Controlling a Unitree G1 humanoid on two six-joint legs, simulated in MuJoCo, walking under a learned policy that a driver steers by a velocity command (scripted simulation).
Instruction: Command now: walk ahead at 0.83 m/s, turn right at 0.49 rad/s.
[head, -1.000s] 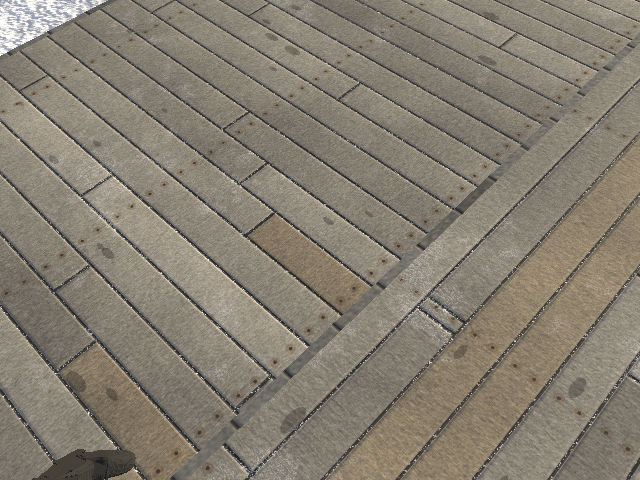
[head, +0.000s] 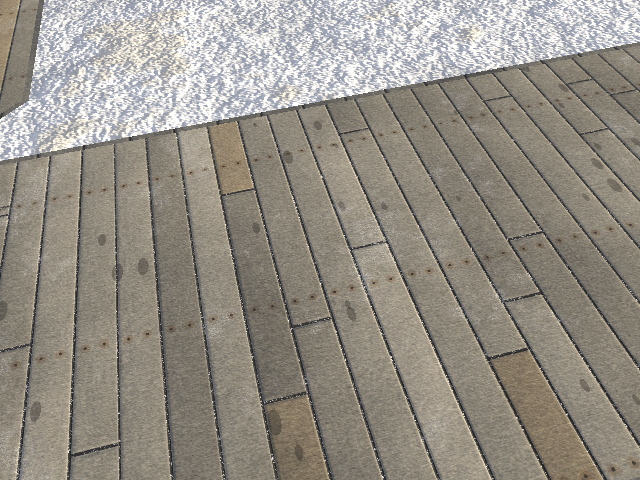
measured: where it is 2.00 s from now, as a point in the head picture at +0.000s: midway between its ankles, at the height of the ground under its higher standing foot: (464, 158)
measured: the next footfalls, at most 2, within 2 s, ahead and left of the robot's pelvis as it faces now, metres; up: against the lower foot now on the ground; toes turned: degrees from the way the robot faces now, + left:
right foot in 0.04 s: +0.09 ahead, -0.12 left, +0.00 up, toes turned -5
left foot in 0.48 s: +0.58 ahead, -0.05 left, +0.00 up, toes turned -31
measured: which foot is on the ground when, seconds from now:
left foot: down 0.00-0.06, up 0.08-0.46, down 0.48-0.90, up 0.92-1.00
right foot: up 0.00-0.02, down 0.04-0.50, up 0.52-0.86, down 0.88-1.00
